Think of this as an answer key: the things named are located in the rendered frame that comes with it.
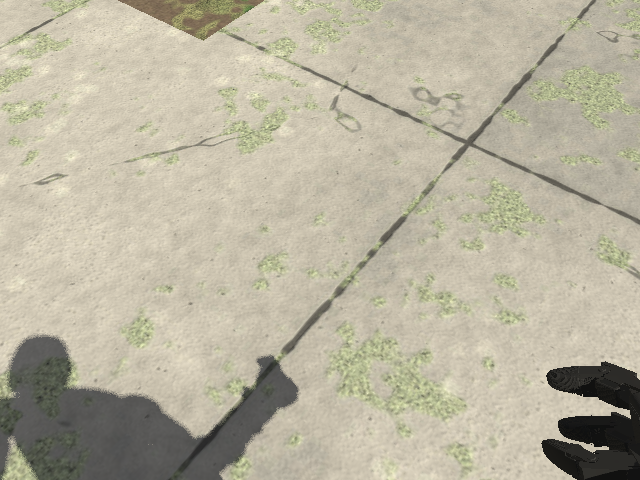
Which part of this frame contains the right robot hand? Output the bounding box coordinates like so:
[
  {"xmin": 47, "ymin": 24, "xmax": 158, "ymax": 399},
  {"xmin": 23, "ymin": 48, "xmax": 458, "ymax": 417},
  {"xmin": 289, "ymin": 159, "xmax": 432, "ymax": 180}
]
[{"xmin": 541, "ymin": 361, "xmax": 640, "ymax": 480}]

